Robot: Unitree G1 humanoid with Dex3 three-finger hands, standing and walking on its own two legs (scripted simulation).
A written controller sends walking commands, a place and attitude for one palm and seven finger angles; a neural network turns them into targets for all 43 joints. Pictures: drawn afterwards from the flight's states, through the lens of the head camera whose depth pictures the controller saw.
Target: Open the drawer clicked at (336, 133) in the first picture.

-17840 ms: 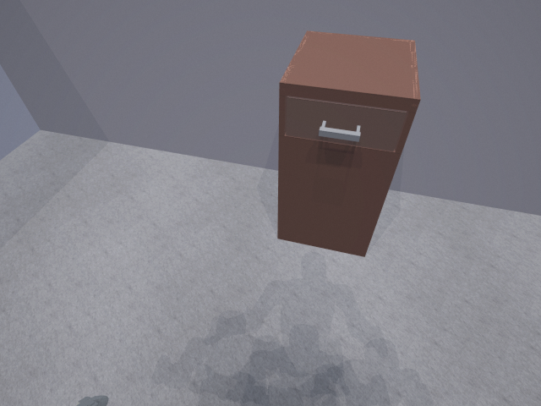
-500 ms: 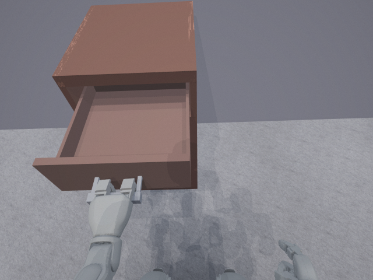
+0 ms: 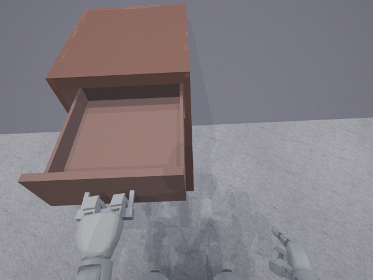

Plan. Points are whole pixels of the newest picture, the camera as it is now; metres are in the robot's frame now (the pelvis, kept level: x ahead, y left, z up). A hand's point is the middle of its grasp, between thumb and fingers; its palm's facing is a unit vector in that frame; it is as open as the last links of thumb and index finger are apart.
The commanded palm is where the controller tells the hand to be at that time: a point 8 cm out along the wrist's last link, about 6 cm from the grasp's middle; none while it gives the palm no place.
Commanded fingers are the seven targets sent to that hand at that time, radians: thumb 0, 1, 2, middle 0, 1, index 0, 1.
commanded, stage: pull the drawer open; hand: left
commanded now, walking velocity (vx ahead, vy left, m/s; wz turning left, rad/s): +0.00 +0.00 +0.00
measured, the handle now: (107, 205) +0.29 +0.20 -0.03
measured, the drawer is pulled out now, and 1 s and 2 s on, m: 0.30 0.30 0.30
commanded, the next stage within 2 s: open the thumb to release the handle in 0.24 s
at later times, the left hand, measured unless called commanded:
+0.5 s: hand (106, 231) +0.24 +0.20 -0.05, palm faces +0.02 -0.06 -1.00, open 6.0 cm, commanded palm +0.21 +0.20 +0.00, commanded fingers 0.00 0.27 0.63 -0.35 -1.28 -0.35 -1.28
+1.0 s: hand (104, 235) +0.23 +0.20 -0.05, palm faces +0.01 -0.08 -1.00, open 13.5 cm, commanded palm +0.20 +0.19 +0.00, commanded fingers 0.00 -0.50 0.30 -0.30 -1.20 -0.30 -1.20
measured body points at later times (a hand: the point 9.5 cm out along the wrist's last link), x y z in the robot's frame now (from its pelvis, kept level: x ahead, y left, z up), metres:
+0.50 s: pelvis +0.01 +0.00 -0.01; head +0.08 -0.02 +0.44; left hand +0.23 +0.20 +0.00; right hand +0.21 -0.22 -0.12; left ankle +0.00 +0.14 -0.66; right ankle +0.01 -0.09 -0.66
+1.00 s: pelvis -0.01 +0.01 +0.00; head +0.04 -0.01 +0.44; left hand +0.22 +0.20 +0.01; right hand +0.18 -0.22 -0.12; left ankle +0.00 +0.14 -0.66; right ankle +0.01 -0.09 -0.66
